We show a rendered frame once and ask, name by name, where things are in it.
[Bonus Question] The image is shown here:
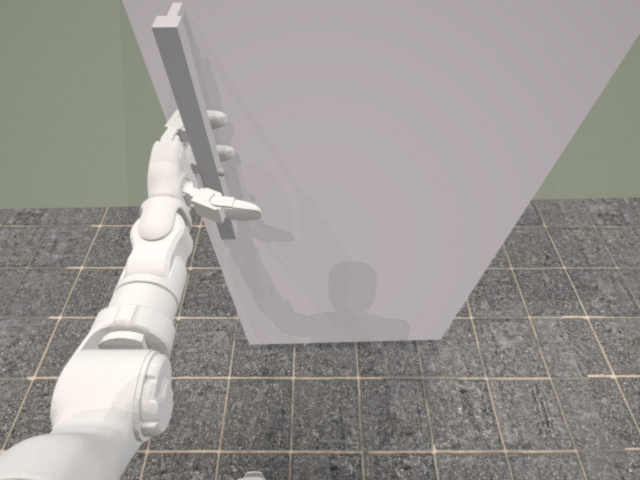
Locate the robot left hand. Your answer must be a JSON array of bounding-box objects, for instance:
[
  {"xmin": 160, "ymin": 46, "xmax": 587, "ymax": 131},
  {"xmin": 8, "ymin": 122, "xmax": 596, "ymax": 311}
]
[{"xmin": 147, "ymin": 110, "xmax": 262, "ymax": 223}]

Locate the handle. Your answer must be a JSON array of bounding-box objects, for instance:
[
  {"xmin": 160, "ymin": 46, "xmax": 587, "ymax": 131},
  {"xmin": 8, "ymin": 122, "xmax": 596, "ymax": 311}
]
[{"xmin": 151, "ymin": 3, "xmax": 238, "ymax": 240}]

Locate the fridge door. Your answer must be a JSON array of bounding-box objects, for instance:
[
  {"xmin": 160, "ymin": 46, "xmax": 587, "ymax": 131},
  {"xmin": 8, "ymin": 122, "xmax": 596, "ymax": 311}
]
[{"xmin": 124, "ymin": 0, "xmax": 640, "ymax": 345}]

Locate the left robot shin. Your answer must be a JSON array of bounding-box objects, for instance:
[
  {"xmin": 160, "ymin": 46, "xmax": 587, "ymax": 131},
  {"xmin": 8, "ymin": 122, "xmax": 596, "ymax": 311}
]
[{"xmin": 244, "ymin": 471, "xmax": 265, "ymax": 479}]

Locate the left robot upper arm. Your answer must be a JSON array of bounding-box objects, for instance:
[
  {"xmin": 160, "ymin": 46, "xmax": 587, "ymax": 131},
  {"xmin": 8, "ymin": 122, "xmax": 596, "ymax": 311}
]
[{"xmin": 0, "ymin": 349, "xmax": 173, "ymax": 480}]

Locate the left robot forearm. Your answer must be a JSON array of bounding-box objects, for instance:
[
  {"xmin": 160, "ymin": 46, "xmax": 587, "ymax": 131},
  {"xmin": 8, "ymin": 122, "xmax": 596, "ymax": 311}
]
[{"xmin": 50, "ymin": 196, "xmax": 193, "ymax": 429}]

